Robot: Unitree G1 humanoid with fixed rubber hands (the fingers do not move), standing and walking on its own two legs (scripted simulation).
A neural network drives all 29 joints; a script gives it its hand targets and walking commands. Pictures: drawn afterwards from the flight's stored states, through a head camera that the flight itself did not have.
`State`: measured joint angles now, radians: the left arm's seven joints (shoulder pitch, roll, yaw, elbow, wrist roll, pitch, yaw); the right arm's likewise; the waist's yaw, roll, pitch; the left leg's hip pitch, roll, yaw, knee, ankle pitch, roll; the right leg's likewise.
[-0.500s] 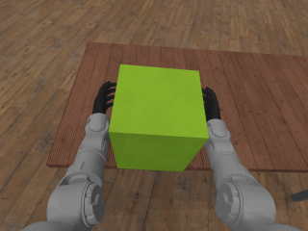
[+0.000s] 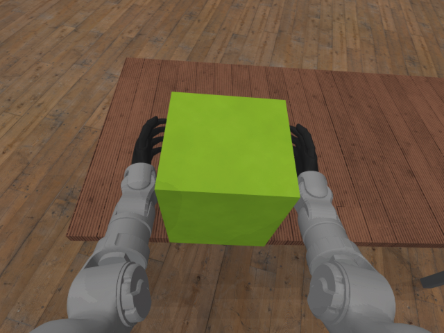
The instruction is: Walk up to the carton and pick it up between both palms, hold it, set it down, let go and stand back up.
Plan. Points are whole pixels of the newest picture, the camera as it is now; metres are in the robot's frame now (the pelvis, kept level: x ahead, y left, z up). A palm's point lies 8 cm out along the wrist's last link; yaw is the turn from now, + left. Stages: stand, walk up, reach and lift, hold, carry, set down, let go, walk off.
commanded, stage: set down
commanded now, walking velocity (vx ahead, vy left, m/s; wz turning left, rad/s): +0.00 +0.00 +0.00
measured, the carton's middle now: (222, 177) +0.40 +0.02 +0.01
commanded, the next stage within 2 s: none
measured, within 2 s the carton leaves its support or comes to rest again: neither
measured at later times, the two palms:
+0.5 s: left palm (145, 161) +0.41 +0.17 +0.04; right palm (299, 177) +0.40 -0.14 +0.03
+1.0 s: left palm (127, 218) +0.30 +0.18 +0.01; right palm (337, 222) +0.31 -0.19 +0.04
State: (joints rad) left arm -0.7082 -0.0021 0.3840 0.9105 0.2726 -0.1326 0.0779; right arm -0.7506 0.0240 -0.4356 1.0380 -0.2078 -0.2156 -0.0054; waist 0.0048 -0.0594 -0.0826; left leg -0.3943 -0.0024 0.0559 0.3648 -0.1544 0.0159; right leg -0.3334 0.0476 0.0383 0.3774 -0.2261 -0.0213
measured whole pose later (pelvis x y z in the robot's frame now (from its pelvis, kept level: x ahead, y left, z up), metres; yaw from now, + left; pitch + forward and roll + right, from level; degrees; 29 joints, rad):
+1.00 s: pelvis -0.06 +0.00 -0.01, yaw -2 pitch +14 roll -2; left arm -0.49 0.02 0.28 0.90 0.03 -0.25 0.16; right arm -0.51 -0.15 -0.10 0.91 0.12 -0.25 -0.01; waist 0.00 0.00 -0.20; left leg -0.60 0.04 0.06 0.44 -0.10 0.02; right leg -0.50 0.09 0.04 0.38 -0.12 -0.02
